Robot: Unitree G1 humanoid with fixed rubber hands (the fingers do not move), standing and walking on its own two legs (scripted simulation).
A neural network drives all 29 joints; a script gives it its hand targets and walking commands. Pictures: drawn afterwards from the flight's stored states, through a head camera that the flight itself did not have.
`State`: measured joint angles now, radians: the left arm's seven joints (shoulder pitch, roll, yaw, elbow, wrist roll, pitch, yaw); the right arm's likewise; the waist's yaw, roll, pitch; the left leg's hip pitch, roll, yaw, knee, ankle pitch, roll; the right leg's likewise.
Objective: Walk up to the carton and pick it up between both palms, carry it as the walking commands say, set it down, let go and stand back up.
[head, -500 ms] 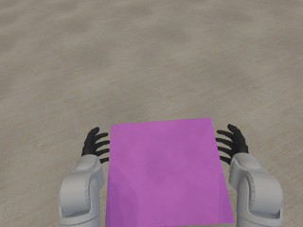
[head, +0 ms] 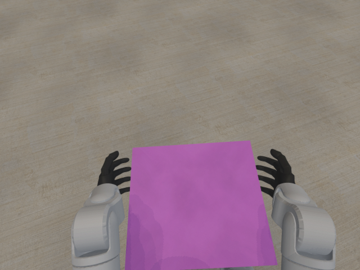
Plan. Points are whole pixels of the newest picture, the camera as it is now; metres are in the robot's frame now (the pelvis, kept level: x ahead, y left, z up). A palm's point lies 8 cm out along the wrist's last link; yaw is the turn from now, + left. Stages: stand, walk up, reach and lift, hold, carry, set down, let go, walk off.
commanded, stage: carry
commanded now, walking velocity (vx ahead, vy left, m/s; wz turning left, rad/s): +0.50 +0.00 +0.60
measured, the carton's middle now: (194, 205) +0.25 -0.01 -0.03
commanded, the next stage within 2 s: none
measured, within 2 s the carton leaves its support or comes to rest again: neither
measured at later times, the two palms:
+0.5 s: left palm (79, 106) +0.44 +0.24 +0.12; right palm (206, 63) +0.58 -0.06 +0.12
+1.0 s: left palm (42, 66) +0.62 +0.40 +0.10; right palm (142, 32) +0.81 +0.13 +0.09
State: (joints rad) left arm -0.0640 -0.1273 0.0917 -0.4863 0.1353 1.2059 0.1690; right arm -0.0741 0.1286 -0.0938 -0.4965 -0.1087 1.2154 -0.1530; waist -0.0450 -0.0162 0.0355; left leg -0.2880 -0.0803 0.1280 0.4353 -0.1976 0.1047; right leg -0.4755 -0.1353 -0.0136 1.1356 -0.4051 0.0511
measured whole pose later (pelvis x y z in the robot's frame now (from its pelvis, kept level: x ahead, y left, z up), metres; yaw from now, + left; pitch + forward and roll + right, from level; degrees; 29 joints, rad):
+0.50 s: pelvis +0.28 -0.02 +0.02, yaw +24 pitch +3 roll +3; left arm -0.08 -0.13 0.11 -0.48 0.10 1.19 0.18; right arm -0.09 0.13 -0.08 -0.51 -0.13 1.22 -0.15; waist 0.03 -0.02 -0.06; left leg -0.57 0.05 0.14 0.77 -0.20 0.04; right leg -0.07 -0.15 -0.31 0.24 -0.21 0.03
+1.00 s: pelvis +0.51 +0.12 +0.00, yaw +37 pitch +5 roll +1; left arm -0.05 -0.13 0.08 -0.53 0.10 1.16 0.18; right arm -0.03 0.13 -0.08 -0.58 -0.10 1.18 -0.14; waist -0.02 0.03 -0.05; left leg -0.29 -0.08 -0.07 0.49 -0.27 0.06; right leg -0.39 -0.07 -0.10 0.41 -0.10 0.02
